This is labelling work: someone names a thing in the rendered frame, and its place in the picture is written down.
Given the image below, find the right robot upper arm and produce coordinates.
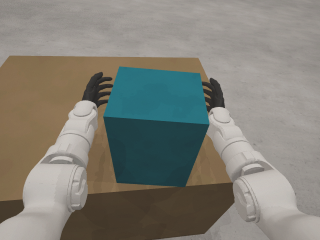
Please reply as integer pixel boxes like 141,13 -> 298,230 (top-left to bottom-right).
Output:
233,169 -> 320,240

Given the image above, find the robot left forearm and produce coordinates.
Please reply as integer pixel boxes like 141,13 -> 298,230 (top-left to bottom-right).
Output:
22,100 -> 98,207

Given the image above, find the carton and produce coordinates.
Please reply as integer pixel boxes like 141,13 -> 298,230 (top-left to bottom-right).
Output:
103,66 -> 210,187

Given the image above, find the robot left hand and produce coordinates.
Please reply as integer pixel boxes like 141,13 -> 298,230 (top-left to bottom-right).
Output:
81,72 -> 113,108

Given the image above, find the robot right forearm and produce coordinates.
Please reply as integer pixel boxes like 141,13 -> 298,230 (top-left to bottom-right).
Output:
206,107 -> 297,206

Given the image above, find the pedestal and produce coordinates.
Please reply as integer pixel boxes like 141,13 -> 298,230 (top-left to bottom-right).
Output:
0,55 -> 235,240

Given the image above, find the left robot upper arm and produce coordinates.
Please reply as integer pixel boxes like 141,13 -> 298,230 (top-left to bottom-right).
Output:
0,163 -> 88,240

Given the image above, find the robot right hand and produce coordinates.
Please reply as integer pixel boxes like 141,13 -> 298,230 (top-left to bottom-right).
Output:
202,78 -> 225,112

